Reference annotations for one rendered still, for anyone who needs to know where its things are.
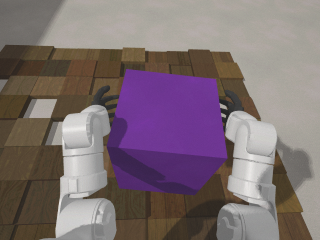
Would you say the carton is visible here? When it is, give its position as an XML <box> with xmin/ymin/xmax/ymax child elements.
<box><xmin>106</xmin><ymin>69</ymin><xmax>228</xmax><ymax>196</ymax></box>

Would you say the robot left hand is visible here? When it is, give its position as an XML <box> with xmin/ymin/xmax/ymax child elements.
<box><xmin>91</xmin><ymin>85</ymin><xmax>120</xmax><ymax>127</ymax></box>

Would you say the robot right hand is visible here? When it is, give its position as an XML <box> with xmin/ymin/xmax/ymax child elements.
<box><xmin>219</xmin><ymin>89</ymin><xmax>244</xmax><ymax>132</ymax></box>

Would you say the right robot upper arm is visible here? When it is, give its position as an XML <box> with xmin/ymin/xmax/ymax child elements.
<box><xmin>216</xmin><ymin>203</ymin><xmax>279</xmax><ymax>240</ymax></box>

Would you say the robot right forearm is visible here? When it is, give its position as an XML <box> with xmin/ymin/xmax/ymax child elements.
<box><xmin>225</xmin><ymin>111</ymin><xmax>280</xmax><ymax>240</ymax></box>

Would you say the left robot upper arm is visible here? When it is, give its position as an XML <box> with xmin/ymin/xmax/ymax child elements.
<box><xmin>39</xmin><ymin>198</ymin><xmax>117</xmax><ymax>240</ymax></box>

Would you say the robot left forearm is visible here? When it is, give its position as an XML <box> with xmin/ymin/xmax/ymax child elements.
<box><xmin>55</xmin><ymin>105</ymin><xmax>111</xmax><ymax>236</ymax></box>

